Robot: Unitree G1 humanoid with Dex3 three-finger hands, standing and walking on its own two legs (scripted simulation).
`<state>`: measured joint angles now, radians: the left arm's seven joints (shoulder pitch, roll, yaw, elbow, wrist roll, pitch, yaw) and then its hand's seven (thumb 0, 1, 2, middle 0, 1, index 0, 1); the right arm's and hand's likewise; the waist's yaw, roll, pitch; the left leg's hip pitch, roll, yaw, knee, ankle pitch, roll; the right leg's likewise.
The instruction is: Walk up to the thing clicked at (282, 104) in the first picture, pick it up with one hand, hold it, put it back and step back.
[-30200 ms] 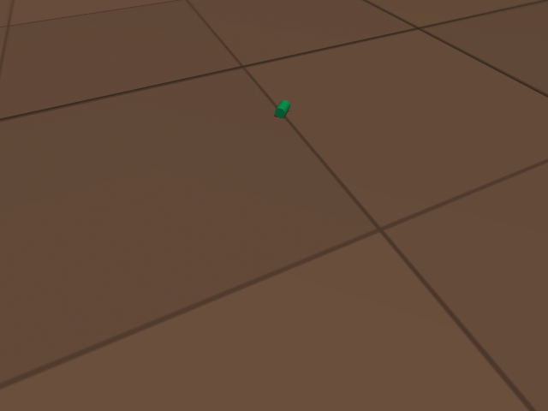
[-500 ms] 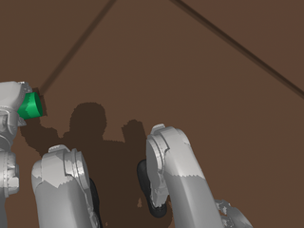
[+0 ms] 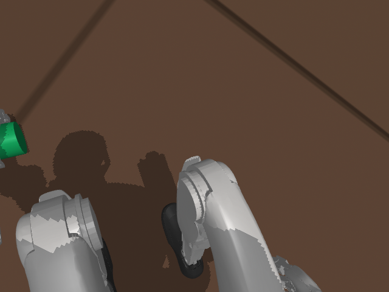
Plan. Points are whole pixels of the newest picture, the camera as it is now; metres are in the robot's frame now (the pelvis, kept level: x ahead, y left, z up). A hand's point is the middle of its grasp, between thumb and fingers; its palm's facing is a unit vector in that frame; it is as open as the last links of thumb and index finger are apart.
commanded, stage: rest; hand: left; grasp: from above
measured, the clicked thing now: out of the picture +0.43 +0.31 -0.25
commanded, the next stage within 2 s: open in 0.74 s
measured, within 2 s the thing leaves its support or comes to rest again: neither
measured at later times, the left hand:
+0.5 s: hand out of the picture +0.43 +0.31 -0.24, palm faces -0.45 -0.13 -0.89, open 9.7 cm
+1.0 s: hand out of the picture +0.43 +0.31 -0.24, palm faces -0.45 -0.12 -0.88, open 9.7 cm
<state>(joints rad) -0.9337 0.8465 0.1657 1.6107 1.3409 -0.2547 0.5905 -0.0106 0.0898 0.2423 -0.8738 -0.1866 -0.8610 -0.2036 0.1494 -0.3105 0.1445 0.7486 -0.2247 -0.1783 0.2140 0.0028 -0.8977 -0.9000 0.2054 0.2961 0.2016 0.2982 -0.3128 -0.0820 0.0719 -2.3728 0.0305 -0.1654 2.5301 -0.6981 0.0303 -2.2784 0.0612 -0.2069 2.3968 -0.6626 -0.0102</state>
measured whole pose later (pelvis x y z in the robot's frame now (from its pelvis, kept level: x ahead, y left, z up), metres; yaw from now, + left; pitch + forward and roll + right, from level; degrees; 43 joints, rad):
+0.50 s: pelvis +0.00 +0.00 +0.00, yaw -1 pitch +28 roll -12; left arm -0.96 0.91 0.17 1.69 1.33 -0.26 0.63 -0.01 0.09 0.23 -0.88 -0.19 -0.87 -0.21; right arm 0.13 -0.32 0.20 0.73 -0.24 -0.23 0.27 0.00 -0.90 -0.90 0.20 0.30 0.20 0.30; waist -0.34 -0.10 0.12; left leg -2.37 0.03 -0.19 2.56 -0.71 0.03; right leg -2.27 0.07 -0.23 2.40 -0.66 -0.01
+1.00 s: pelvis +0.00 +0.00 +0.00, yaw -2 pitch +27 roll -13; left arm -1.00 0.95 0.11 1.77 1.32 -0.28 0.66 -0.01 0.09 0.26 -0.85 -0.23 -0.84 -0.24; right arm 0.10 -0.34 0.26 0.71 -0.25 -0.26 0.28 0.00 -0.90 -0.90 0.20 0.30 0.20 0.30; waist -0.35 -0.12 0.14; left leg -2.35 0.04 -0.21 2.56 -0.71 0.03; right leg -2.25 0.08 -0.24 2.39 -0.64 0.00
